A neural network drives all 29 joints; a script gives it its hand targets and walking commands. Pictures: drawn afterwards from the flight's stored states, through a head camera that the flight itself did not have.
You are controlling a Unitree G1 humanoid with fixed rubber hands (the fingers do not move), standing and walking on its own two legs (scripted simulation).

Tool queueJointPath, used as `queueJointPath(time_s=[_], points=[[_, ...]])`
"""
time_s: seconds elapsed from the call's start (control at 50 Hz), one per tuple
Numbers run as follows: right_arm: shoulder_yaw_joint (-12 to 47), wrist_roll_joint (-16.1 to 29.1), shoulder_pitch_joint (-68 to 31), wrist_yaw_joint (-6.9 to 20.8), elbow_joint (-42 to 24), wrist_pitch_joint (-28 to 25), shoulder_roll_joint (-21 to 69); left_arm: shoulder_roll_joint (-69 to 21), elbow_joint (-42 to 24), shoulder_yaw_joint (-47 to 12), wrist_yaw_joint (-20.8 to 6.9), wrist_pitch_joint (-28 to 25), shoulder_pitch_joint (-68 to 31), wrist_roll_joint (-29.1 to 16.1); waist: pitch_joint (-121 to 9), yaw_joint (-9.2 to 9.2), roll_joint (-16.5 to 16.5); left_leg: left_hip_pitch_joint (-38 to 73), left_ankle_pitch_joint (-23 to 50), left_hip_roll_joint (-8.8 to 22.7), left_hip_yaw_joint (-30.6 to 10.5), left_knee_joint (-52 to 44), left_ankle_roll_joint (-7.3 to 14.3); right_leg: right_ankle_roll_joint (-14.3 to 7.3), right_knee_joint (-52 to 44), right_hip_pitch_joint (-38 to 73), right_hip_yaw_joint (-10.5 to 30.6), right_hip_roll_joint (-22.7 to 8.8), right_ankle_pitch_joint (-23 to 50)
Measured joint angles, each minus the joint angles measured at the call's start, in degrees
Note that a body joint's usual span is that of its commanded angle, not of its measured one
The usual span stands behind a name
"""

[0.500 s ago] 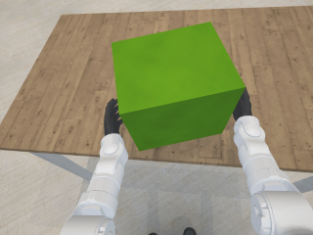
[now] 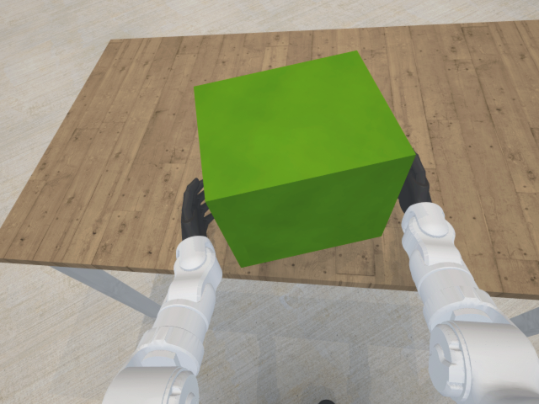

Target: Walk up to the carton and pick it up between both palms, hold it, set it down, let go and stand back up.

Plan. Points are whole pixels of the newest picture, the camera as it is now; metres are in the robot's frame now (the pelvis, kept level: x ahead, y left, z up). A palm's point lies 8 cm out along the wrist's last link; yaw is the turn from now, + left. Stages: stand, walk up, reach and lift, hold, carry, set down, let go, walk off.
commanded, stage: reach and lift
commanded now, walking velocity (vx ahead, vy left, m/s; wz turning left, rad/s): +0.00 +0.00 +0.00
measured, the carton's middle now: (294, 167) +0.48 +0.04 +0.03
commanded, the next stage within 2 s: none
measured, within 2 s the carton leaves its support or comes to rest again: leaves its support in 0.52 s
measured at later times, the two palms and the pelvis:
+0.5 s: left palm (192, 230) +0.37 +0.18 +0.02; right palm (408, 193) +0.45 -0.14 +0.02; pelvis +0.00 +0.00 +0.00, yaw +0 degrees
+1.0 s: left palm (177, 229) +0.35 +0.18 +0.06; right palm (418, 197) +0.42 -0.14 +0.06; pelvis -0.01 +0.00 +0.01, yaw +0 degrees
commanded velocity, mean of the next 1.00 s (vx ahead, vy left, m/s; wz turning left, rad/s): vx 0.00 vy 0.00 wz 0.00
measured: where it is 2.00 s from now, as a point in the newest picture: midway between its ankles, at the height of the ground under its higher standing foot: outside the picture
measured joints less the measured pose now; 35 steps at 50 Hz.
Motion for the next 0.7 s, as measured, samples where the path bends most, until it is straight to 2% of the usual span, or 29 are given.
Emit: queueJointPath(time_s=[0.2, 0.36, 0.7], points=[[0.4, 0.0, -0.1, -0.2, 0.0, 0.5, 0.0, 0.0, 0.0, 0.0, 0.3, 0.3, 0.0, 0.0, 0.0, -0.02, 0.0, 0.5, -0.4, 0.0, 0.0, 0.0, -0.1, 0.0, 0.1, 0.5, 0.0, 0.0, -0.4], [2.5, 0.0, -0.1, -1.1, 0.0, 2.2, 0.0, 0.0, -0.4, 0.0, 2.5, 2.4, 0.0, 0.0, 0.0, -0.31, 0.0, 1.5, -0.5, 0.0, 0.0, 0.0, -0.1, 0.0, 0.1, 1.4, 0.0, 0.0, -0.5], [5.4, 0.0, -0.1, -2.9, 0.0, 11.7, 0.0, 0.0, -1.6, 0.0, 5.6, 12.7, 0.0, 0.0, -0.2, -0.46, 0.0, 5.8, -0.5, 0.0, 0.0, 0.0, -0.1, 0.0, 0.2, 5.8, 0.0, 0.0, -0.5]])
